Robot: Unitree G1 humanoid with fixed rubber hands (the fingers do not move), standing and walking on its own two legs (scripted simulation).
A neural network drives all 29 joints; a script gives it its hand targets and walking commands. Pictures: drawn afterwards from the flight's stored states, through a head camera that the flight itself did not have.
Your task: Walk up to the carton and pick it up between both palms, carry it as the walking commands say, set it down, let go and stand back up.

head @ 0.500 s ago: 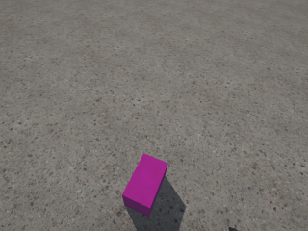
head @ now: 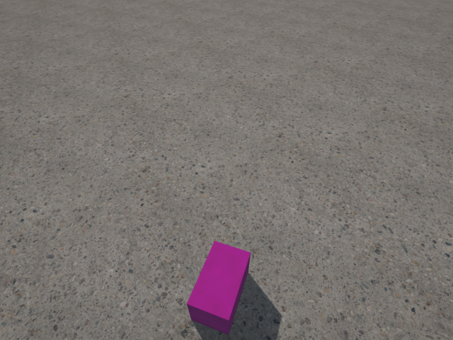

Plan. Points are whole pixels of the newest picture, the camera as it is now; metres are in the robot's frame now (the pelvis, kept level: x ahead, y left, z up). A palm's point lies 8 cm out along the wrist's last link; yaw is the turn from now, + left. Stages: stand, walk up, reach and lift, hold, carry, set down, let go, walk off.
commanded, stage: walk up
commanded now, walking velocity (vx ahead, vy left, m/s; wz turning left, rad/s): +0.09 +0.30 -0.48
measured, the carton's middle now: (221, 286) +0.50 +0.04 -0.68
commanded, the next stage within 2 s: stand in 1.50 s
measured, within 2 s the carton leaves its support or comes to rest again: neither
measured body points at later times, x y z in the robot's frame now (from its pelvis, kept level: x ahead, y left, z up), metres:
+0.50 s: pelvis +0.03 +0.13 -0.01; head +0.08 +0.13 +0.43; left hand +0.12 +0.40 -0.16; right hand +0.07 -0.10 -0.16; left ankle +0.05 +0.26 -0.74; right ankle -0.02 +0.04 -0.70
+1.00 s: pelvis +0.07 +0.18 +0.00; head +0.06 +0.20 +0.45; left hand +0.17 +0.39 -0.16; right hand +0.02 -0.05 -0.15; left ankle +0.07 +0.29 -0.74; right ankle +0.01 +0.06 -0.74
